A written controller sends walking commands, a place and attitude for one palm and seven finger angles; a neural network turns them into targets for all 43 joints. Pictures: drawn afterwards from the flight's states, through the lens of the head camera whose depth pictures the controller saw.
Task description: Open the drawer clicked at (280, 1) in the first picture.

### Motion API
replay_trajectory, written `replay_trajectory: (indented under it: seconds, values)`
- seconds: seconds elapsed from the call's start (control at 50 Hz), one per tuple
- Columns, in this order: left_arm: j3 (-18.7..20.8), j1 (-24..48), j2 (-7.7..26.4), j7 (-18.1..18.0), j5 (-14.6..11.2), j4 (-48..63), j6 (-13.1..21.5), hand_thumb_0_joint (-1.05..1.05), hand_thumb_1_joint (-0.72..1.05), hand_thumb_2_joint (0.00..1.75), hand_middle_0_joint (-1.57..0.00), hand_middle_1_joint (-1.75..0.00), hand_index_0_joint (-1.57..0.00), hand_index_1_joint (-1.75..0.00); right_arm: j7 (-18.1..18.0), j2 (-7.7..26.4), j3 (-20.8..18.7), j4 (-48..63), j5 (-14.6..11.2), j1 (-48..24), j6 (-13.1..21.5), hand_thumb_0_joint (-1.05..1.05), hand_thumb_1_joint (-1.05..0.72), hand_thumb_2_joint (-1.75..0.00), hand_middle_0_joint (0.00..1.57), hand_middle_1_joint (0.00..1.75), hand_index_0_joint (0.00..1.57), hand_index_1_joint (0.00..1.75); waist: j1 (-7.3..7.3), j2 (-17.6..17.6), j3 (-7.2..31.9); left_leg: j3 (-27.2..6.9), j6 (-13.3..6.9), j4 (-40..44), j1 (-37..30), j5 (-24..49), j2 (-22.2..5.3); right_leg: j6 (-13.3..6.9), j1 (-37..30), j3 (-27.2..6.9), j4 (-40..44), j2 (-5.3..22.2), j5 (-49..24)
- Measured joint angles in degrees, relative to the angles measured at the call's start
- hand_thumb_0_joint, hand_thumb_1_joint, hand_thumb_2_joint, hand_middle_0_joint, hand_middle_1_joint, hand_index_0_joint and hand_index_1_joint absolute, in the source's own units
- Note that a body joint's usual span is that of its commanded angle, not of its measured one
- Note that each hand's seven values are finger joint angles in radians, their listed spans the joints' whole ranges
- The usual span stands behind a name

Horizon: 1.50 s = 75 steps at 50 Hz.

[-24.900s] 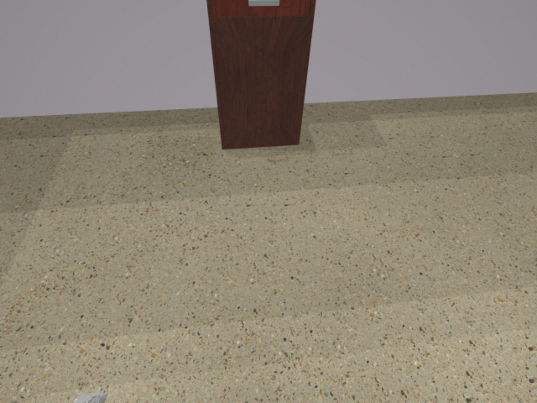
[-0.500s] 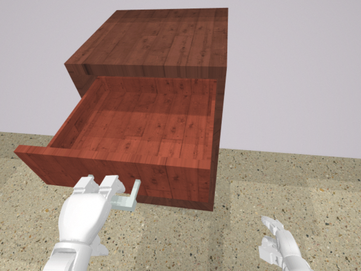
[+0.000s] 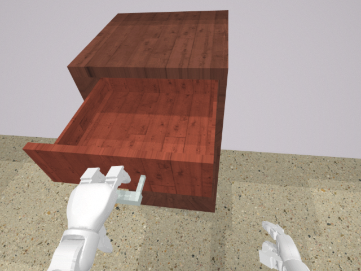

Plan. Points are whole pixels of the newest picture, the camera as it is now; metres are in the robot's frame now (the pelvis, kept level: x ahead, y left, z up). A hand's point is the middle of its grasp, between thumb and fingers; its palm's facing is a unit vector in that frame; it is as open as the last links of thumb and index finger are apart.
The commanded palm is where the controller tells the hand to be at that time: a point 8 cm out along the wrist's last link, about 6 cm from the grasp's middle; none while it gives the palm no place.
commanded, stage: lift the hand off the handle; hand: left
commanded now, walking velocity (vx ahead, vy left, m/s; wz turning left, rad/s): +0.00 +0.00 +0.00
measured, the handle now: (115, 186) +0.27 +0.19 +0.05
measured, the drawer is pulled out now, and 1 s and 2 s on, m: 0.28 0.28 0.28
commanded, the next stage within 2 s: draw the hand back to the body in 1.14 s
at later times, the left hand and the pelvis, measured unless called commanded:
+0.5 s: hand (91, 188) +0.23 +0.20 +0.12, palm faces +0.14 -0.14 -0.98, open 13.7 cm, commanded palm +0.19 +0.20 +0.18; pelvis +0.01 +0.01 +0.01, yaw +0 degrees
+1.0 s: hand (84, 164) +0.24 +0.19 +0.19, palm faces +0.22 -0.13 -0.97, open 13.8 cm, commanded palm +0.19 +0.19 +0.25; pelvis +0.00 +0.01 +0.02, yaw +0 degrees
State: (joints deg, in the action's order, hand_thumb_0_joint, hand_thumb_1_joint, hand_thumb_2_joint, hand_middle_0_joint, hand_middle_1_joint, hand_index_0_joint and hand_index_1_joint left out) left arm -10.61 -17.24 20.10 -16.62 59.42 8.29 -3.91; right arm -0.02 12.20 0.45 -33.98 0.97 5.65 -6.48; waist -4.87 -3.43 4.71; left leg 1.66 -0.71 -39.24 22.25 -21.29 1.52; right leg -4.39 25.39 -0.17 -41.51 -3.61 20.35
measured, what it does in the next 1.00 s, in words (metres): stands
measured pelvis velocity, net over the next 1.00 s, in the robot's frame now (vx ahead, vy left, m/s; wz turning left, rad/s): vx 0.00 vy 0.01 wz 0.00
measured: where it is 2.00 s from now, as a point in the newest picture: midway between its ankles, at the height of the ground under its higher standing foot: outside the picture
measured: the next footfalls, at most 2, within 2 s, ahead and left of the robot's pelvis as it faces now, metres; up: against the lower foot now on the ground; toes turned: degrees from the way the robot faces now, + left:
none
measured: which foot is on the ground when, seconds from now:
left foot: down 0.00-1.00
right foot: down 0.00-1.00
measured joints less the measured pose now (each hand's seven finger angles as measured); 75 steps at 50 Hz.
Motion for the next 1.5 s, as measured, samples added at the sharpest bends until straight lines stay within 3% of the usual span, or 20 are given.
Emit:
replay_trajectory:
  seconds: [0.26, 0.5, 0.8, 1.14, 1.26, 1.38, 1.5]
  values:
    - [-0.4, 0.5, 1.9, 6.3, -2.2, 6.6, -2.6, 0.0, -0.49, 0.3, -0.33, -1.2, -0.36, -1.22, 0.7, 0.9, 0.6, 0.4, -0.6, -0.8, -1.2, 0.01, -0.91, -0.9, 0.2, 0.3, 0.19, 0.3, -0.91, -1.0, -1.0, -0.2, -0.5, 4.0, -5.0, 1.1, 0.3, 0.6, -5.1, -0.2, 4.1, 0.2, -1.1]
    - [1.2, -0.7, 3.7, 9.6, -4.1, 14.9, -4.4, 0.0, -0.49, 0.3, -0.33, -1.2, -0.35, -1.21, 2.0, 1.2, 1.6, 1.4, -1.3, -1.5, -2.7, 0.01, -0.91, -0.9, 0.2, 0.3, 0.19, 0.3, -1.58, -1.9, -1.2, -0.3, -0.8, 6.6, -8.1, 1.8, 0.2, 1.0, -8.6, -0.3, 7.5, 0.2, -2.1]
    - [1.0, 5.1, 6.2, 16.2, -6.6, 19.7, -8.6, 0.0, -0.49, 0.3, -0.32, -1.2, -0.33, -1.2, 2.7, 2.0, 2.9, 2.3, -2.5, -2.9, -5.4, 0.01, -0.91, -0.9, 0.2, 0.3, 0.19, 0.3, -1.37, -3.1, -2.2, -0.4, -1.1, 9.7, -11.4, 3.7, 0.6, 1.3, -11.9, -0.3, 10.5, 0.5, -3.9]
    - [5.5, 9.2, 10.0, 21.9, -11.6, 23.1, -11.4, 0.0, -0.49, 0.3, -0.32, -1.2, -0.32, -1.2, 3.6, 2.9, 3.1, 1.9, -4.0, -3.8, -6.2, 0.01, -0.91, -0.9, 0.2, 0.3, 0.19, 0.3, -0.69, -4.4, -3.0, -0.6, -0.5, 11.2, -13.1, 5.3, 0.2, 0.8, -13.5, -0.1, 11.6, 0.3, -5.3]
    - [6.5, 9.7, 10.7, 23.7, -12.6, 20.9, -9.8, 0.0, -0.49, 0.3, -0.32, -1.2, -0.32, -1.2, 2.8, 3.2, 3.2, 2.2, -3.7, -3.3, -5.1, 0.01, -0.91, -0.9, 0.2, 0.3, 0.19, 0.3, -0.48, -4.0, -3.6, -1.1, -0.1, 10.9, -12.5, 5.7, 0.1, 0.5, -13.2, 0.6, 11.6, 0.1, -5.6]
    - [8.8, 7.6, 12.0, 22.6, -13.4, 20.9, -5.9, 0.0, -0.49, 0.3, -0.32, -1.2, -0.32, -1.2, 2.0, 3.3, 2.8, 1.9, -3.3, -2.3, -3.6, 0.01, -0.91, -0.9, 0.2, 0.3, 0.19, 0.3, -0.39, -3.7, -3.8, -1.4, 0.1, 10.2, -12.0, 5.5, -0.2, 0.2, -12.9, 0.8, 11.4, -0.1, -5.7]
    - [12.2, 6.2, 13.1, 22.1, -14.8, 19.9, -4.9, 0.0, -0.49, 0.3, -0.32, -1.2, -0.32, -1.2, 1.6, 3.7, 2.3, 1.4, -3.3, -1.2, -2.5, 0.01, -0.91, -0.9, 0.2, 0.3, 0.19, 0.3, -0.39, -3.6, -4.0, -1.8, 0.1, 9.9, -11.4, 5.6, -0.1, 0.2, -12.5, 1.3, 11.3, 0.0, -5.6]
